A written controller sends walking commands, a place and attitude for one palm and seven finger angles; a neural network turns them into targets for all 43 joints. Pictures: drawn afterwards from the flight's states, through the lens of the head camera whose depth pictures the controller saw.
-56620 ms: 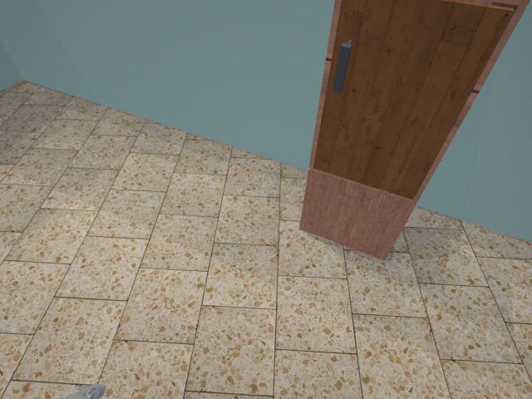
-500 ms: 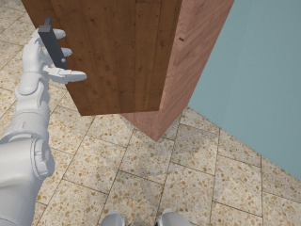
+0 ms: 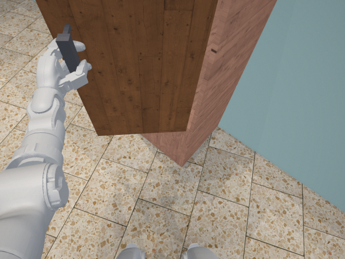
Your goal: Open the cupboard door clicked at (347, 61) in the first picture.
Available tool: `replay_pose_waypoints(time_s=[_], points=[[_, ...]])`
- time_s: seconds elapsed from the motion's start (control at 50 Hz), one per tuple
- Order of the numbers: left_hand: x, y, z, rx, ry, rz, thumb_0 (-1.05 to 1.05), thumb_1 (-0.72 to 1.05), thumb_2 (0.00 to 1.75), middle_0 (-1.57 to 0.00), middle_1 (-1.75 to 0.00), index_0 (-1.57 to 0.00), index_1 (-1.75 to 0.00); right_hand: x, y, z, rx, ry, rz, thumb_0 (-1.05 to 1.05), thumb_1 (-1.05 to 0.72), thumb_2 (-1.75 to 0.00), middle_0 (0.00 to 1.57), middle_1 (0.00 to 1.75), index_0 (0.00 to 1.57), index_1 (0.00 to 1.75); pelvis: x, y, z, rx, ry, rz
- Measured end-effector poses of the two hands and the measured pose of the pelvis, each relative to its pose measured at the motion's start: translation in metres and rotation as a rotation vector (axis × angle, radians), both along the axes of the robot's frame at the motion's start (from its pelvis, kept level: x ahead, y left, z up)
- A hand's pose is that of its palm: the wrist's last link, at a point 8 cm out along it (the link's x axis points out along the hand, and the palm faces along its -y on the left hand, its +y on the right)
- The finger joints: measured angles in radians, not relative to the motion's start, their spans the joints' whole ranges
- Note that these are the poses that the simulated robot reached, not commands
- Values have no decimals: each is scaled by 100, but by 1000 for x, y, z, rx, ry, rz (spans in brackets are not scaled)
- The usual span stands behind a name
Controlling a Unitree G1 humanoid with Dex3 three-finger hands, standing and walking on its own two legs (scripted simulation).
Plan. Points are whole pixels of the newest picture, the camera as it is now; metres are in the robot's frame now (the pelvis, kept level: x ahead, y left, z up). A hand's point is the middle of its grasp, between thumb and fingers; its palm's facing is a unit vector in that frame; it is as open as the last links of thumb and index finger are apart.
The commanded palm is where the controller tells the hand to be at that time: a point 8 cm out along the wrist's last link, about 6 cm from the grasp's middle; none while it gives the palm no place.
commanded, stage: close the thumb around the handle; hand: left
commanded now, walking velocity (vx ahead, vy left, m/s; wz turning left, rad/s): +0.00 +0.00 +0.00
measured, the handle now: (74, 56) +0.56 +0.19 +0.12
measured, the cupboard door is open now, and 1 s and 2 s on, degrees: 46 77 89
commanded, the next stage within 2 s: pull the door open along its arc in 0.02 s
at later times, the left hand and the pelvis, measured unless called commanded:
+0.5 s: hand (83, 86) +0.47 +0.16 +0.11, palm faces +0.02 -1.00 +0.01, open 6.2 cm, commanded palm +0.41 +0.20 +0.11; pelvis +0.01 +0.00 +0.01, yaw -2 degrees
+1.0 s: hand (120, 128) +0.36 +0.08 +0.12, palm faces +0.48 -0.88 -0.01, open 6.3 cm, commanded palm +0.32 +0.12 +0.11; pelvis +0.00 -0.03 +0.02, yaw +4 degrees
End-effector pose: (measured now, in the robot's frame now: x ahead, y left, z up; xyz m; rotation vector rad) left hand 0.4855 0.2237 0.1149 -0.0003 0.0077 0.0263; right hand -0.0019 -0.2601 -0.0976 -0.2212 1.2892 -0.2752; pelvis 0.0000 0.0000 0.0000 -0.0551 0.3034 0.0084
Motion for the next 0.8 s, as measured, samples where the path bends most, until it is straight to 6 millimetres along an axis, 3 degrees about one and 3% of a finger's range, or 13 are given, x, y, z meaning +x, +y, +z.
replay_pose_waypoints(time_s=[0.32, 0.46, 0.6, 0.72, 0.8], points=[[-4, -2, 0, -5, -4, 15, 0, 69, 81, -32, -135, -33, -135, -17, 0, 0, 12, 16, -27, 0, -91, -89, 20, 30, 20, 30, -4, -3, 0, 5, -1, -16], [-24, -5, -1, -2, -21, 6, 0, 70, 76, -31, -134, -31, -133, -4, 0, 3, 34, -23, -46, 0, -91, -89, 20, 30, 20, 30, 5, -3, 7, 13, -28, -31], [-72, -18, -3, -14, -48, -28, 0, 68, 72, -29, -133, -27, -130, 47, 2, 11, 64, -172, -18, 0, -91, -89, 20, 30, 20, 30, 17, -4, 15, 22, -76, -38], [-131, -54, -5, -97, -58, 124, 1, 66, 71, -29, -132, -29, -126, 118, 12, 22, 101, -356, 95, 0, -91, -90, 20, 30, 20, 30, 21, -4, 20, 30, -126, -29], [-160, -80, -3, -112, -42, 251, 2, 64, 72, -29, -131, -31, -126, 164, 24, 32, 118, -451, 196, 0, -91, -90, 20, 30, 20, 30, 18, -8, 19, 37, -157, -3]])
